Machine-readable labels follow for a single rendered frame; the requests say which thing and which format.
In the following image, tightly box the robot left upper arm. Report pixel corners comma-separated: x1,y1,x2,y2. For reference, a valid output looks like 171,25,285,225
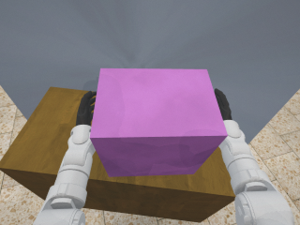
34,208,85,225

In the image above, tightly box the robot right forearm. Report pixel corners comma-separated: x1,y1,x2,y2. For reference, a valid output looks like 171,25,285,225
218,120,295,225

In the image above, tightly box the left robot hand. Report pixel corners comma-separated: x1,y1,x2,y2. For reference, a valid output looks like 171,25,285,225
76,90,97,127

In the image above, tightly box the carton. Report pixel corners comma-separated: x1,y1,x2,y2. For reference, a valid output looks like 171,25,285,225
89,68,228,177

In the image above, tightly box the right robot hand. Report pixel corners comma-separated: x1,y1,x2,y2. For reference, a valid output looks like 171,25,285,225
214,89,233,121

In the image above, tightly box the robot right upper arm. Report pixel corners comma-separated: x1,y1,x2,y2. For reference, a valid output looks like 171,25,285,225
234,190,293,225

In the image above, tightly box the pedestal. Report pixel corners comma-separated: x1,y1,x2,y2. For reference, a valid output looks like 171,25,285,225
0,86,236,223

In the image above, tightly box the robot left forearm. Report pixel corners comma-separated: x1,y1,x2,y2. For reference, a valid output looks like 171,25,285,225
33,125,96,225

